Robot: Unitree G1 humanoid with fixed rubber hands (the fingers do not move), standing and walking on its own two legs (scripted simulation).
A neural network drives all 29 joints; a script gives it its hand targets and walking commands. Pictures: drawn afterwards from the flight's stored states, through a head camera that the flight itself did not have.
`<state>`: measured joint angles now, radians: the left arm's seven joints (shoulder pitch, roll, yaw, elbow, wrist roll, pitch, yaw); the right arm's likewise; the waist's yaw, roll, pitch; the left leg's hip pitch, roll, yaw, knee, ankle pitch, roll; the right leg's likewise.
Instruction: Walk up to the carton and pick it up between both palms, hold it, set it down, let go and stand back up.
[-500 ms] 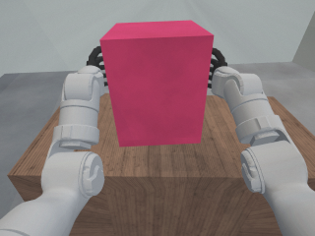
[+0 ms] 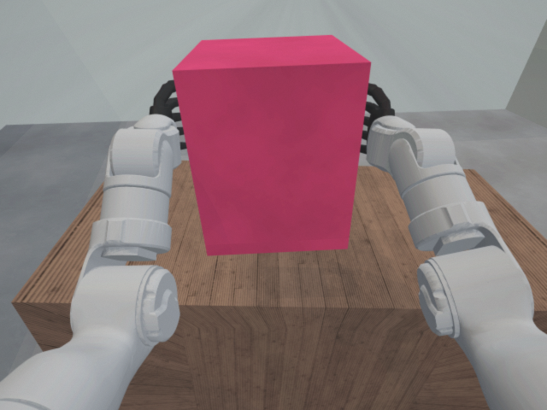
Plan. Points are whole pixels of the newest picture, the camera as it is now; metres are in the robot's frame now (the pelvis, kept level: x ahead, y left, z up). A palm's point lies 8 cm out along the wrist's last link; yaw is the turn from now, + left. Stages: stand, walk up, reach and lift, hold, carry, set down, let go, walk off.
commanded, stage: hold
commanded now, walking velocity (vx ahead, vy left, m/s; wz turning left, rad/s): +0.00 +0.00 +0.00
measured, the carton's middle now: (272, 140) +0.41 -0.01 +0.27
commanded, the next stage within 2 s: none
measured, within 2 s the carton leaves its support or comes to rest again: neither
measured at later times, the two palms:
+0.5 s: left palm (165, 128) +0.38 +0.14 +0.30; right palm (381, 132) +0.37 -0.16 +0.30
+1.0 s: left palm (165, 128) +0.38 +0.14 +0.30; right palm (380, 132) +0.37 -0.16 +0.30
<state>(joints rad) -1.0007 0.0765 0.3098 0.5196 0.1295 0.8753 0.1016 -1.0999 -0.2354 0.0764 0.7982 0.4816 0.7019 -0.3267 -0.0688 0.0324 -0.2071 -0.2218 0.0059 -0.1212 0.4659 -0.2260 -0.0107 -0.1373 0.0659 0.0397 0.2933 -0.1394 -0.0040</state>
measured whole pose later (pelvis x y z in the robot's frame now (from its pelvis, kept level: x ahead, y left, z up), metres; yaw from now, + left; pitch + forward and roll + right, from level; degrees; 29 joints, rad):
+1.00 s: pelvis +0.00 +0.00 +0.00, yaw +0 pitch -1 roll -3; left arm -1.02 0.08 0.31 0.55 0.13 0.87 0.11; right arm -1.12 -0.24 0.07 0.82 0.48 0.70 -0.32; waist -0.07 0.03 -0.21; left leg -0.23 0.00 -0.12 0.46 -0.22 -0.01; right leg -0.15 0.07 0.05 0.29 -0.14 0.00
